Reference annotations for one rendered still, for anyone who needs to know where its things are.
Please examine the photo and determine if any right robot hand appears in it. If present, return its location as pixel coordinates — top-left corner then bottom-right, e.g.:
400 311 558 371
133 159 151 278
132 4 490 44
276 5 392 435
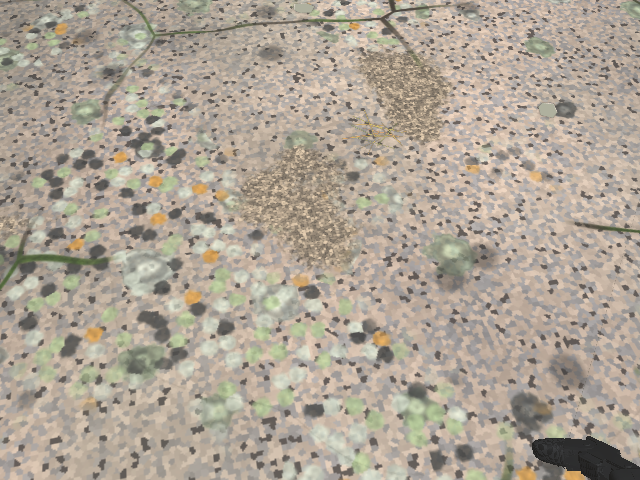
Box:
532 436 640 480

